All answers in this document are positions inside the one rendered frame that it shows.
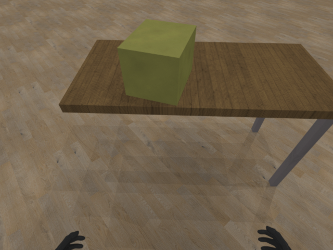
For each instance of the table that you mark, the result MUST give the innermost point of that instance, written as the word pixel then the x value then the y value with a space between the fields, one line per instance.
pixel 262 80

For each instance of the left robot hand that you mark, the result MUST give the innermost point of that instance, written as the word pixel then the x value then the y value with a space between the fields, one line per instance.
pixel 72 237

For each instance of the carton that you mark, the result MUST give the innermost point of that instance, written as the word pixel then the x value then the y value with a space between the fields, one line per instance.
pixel 156 60

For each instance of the right robot hand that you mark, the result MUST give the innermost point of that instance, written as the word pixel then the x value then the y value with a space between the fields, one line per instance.
pixel 278 241

